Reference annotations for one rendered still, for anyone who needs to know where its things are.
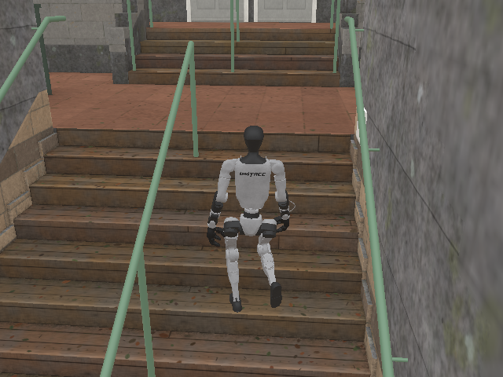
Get stairs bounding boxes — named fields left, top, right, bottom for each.
left=0, top=128, right=371, bottom=377
left=128, top=28, right=340, bottom=87

